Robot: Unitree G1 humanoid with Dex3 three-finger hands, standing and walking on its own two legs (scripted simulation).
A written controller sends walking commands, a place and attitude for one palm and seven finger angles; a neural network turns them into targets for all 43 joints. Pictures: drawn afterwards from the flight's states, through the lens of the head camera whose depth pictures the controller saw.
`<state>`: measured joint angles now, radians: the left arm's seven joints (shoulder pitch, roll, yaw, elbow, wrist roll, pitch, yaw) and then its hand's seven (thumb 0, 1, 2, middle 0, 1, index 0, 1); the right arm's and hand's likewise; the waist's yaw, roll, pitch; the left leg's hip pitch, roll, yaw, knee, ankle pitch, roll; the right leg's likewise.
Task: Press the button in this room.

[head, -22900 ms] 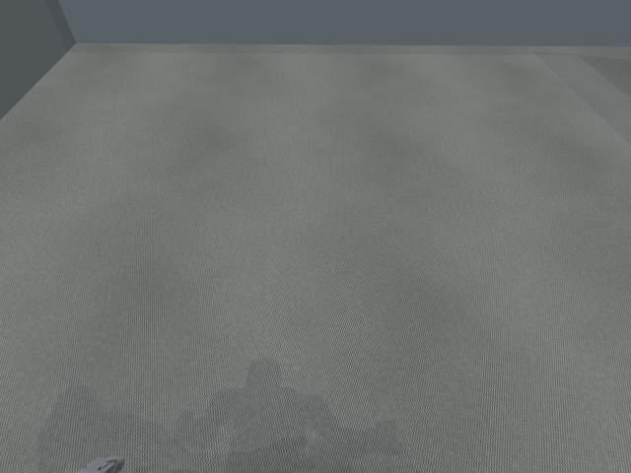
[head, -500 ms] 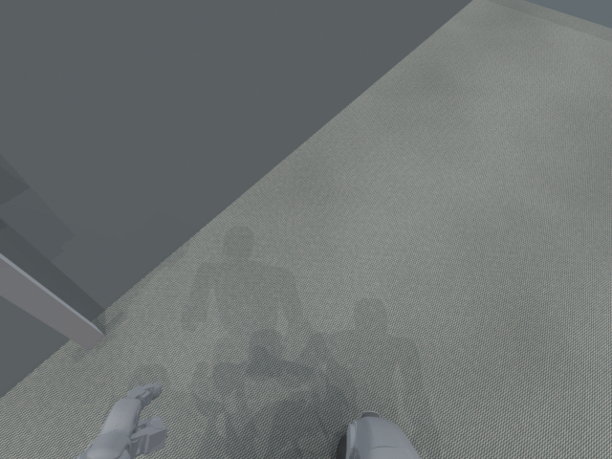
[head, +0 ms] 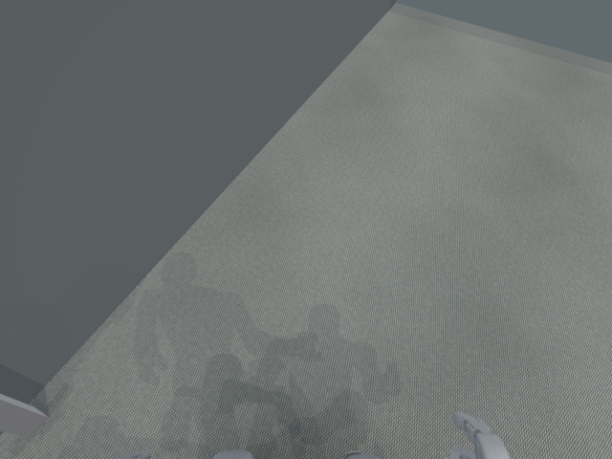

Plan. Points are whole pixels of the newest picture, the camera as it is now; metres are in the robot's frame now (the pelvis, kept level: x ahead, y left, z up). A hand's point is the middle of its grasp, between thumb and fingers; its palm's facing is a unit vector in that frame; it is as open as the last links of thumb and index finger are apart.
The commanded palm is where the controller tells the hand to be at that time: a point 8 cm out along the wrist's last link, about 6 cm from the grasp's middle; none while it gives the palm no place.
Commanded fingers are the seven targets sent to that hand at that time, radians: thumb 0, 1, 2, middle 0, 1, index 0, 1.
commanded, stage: walk to a spot facing it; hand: left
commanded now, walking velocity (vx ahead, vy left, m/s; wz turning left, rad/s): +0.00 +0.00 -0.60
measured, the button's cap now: out of the picture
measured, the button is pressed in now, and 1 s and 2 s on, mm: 0 0 0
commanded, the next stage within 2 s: turn to face it in 1.58 s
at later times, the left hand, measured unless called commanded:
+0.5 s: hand (224, 418) +0.18 +0.13 -0.15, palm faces -0.33 -0.90 -0.27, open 7.4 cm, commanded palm none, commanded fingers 0.00 0.90 0.90 -0.20 -0.30 -0.20 -0.30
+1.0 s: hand (220, 406) +0.20 +0.15 -0.16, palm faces -0.56 -0.81 -0.19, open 7.4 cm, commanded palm none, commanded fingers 0.00 0.90 0.90 -0.20 -0.30 -0.20 -0.30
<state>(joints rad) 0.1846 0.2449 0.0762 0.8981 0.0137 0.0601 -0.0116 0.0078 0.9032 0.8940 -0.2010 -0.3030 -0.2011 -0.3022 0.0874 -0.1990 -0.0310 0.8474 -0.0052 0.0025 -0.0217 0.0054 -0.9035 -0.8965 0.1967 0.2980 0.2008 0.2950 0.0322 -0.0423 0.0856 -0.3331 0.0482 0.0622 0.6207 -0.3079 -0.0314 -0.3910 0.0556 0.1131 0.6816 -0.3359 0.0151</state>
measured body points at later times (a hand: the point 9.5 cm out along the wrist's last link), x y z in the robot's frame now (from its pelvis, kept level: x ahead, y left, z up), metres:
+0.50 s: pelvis +0.00 -0.02 +0.00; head +0.04 -0.06 +0.44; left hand +0.20 +0.18 -0.13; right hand -0.07 -0.28 -0.16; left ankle +0.01 +0.12 -0.69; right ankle -0.03 -0.12 -0.72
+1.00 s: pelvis +0.02 +0.02 +0.01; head +0.07 +0.02 +0.46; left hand +0.23 +0.19 -0.15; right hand -0.05 -0.25 -0.10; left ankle +0.07 +0.10 -0.72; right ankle -0.06 -0.09 -0.67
